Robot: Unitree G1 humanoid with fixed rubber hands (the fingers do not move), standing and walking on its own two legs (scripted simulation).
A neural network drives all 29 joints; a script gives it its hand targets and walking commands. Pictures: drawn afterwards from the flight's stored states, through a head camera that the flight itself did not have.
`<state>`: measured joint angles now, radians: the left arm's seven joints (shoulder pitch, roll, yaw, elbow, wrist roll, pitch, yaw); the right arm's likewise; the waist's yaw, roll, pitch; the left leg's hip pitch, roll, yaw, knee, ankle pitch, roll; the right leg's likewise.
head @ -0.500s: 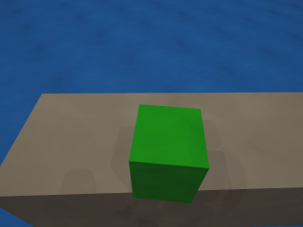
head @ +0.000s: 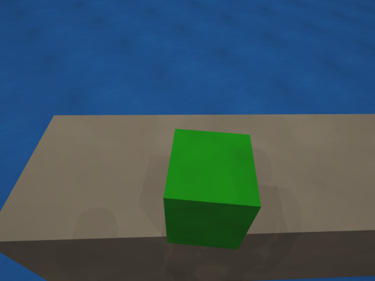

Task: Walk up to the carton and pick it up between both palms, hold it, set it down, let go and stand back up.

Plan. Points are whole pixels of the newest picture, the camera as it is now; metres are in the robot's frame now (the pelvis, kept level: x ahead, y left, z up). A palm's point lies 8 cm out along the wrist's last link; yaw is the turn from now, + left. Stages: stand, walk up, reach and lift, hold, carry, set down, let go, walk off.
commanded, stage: stand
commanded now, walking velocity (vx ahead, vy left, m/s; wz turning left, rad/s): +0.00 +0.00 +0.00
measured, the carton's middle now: (207, 190) +0.36 -0.05 -0.07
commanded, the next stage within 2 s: none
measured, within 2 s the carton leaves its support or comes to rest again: neither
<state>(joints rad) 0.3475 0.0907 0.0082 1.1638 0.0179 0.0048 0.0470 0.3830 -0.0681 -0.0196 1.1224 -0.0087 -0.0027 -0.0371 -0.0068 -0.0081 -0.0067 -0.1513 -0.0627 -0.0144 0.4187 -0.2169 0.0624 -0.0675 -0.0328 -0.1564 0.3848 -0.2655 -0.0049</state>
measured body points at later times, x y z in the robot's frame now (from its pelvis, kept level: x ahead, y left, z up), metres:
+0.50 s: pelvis +0.00 +0.01 +0.00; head -0.01 +0.02 +0.45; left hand -0.05 +0.20 -0.17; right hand -0.04 -0.18 -0.16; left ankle +0.01 +0.08 -0.74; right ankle -0.03 -0.11 -0.74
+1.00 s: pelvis +0.02 +0.02 +0.00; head +0.02 +0.03 +0.45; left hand -0.03 +0.21 -0.17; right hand -0.02 -0.17 -0.16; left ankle +0.01 +0.08 -0.74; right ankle -0.03 -0.11 -0.74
